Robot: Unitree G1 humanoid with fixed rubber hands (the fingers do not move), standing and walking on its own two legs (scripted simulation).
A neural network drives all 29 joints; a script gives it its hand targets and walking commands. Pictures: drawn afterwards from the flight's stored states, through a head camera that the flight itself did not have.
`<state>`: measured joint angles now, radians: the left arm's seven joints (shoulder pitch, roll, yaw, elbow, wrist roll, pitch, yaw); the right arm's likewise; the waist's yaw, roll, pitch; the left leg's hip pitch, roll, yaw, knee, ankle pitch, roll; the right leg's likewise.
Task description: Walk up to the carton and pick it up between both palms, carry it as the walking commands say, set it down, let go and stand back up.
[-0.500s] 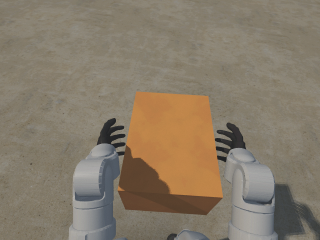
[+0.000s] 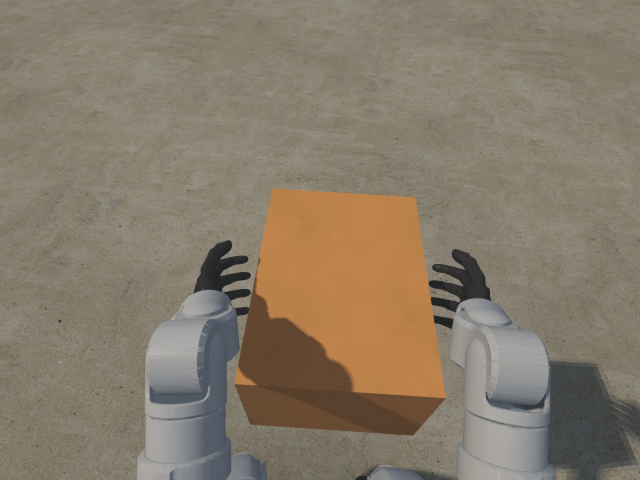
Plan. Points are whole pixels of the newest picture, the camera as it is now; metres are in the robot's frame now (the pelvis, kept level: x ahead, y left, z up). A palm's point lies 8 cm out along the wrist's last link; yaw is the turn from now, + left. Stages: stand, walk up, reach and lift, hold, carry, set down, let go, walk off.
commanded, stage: carry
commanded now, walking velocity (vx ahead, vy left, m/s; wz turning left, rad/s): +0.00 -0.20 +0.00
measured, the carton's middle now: (337, 303) +0.34 -0.01 +0.00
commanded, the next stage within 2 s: none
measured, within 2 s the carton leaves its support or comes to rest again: neither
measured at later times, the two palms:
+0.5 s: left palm (258, 345) +0.23 +0.08 +0.10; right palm (540, 332) +0.24 -0.21 +0.11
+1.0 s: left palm (309, 423) +0.16 +0.02 +0.09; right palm (629, 395) +0.18 -0.26 +0.12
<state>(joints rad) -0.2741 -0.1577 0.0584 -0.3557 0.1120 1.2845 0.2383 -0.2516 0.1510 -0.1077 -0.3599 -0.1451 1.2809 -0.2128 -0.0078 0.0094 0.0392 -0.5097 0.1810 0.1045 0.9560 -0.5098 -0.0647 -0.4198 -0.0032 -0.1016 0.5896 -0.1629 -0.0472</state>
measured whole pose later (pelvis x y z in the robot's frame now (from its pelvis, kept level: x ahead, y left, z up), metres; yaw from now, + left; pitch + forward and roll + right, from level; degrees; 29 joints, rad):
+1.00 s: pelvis -0.11 -0.14 +0.01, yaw +2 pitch -1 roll -6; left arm -0.27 -0.15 0.07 -0.35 0.11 1.28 0.24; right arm -0.25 0.15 -0.10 -0.36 -0.15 1.29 -0.21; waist 0.03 0.01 0.05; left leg -0.32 0.19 0.10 0.64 -0.31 0.00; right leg -0.51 0.03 -0.09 0.92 -0.32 -0.03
